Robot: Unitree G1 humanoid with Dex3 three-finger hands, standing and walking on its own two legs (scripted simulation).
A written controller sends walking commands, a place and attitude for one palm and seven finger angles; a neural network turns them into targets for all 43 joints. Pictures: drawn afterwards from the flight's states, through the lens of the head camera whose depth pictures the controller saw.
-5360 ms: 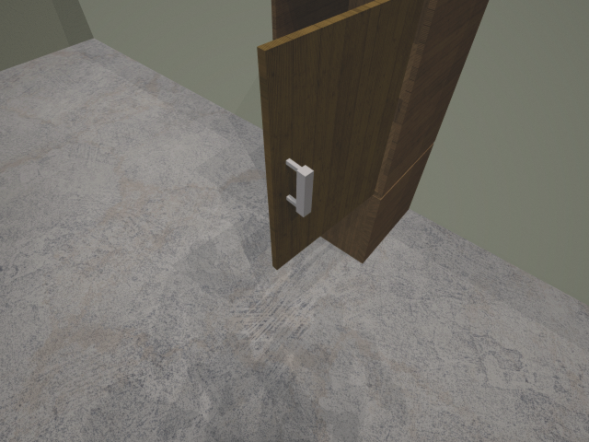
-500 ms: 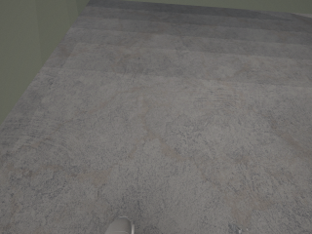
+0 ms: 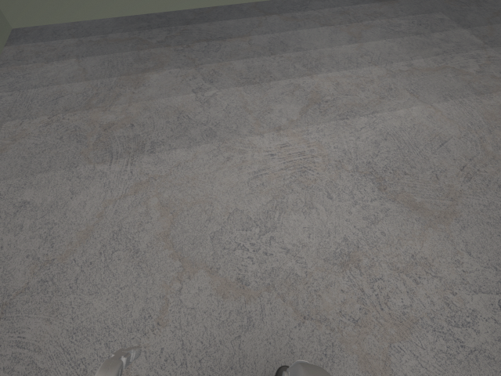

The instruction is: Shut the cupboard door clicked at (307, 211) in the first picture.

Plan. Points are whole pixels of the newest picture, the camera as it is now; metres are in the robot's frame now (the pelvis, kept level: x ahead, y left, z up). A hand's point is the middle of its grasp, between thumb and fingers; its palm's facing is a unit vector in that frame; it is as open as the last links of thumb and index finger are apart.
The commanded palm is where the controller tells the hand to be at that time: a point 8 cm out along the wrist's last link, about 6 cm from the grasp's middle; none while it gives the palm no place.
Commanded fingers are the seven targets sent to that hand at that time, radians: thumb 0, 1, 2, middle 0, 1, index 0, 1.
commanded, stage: walk to a spot facing it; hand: left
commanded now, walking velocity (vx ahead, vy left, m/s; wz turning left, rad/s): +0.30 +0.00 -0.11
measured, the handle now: out of the picture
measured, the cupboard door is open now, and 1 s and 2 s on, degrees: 83 83 83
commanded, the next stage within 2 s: none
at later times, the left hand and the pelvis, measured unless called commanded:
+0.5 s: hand (150, 347) +0.20 +0.20 -0.19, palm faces +0.19 -0.96 -0.19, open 7.3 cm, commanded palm none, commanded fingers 0.00 0.90 0.90 -0.20 -0.30 -0.20 -0.30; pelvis +0.16 +0.00 -0.01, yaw +10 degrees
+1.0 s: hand (172, 345) +0.19 +0.15 -0.14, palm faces +0.45 -0.85 -0.26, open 7.4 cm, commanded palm none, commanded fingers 0.00 0.90 0.90 -0.20 -0.30 -0.20 -0.30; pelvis +0.21 -0.06 +0.01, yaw +29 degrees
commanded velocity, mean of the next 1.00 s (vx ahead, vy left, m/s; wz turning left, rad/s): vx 0.00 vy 0.00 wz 0.59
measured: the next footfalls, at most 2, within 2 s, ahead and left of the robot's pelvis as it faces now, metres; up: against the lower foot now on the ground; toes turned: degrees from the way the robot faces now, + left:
left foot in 0.42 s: +0.25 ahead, +0.11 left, +0.00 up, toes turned +17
right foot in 0.82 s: +0.29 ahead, -0.16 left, +0.00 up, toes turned +19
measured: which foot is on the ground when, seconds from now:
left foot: down 0.00-0.02, up 0.04-0.40, down 0.42-0.82, up 0.84-1.00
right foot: down 0.00-0.42, up 0.44-0.80, down 0.82-1.00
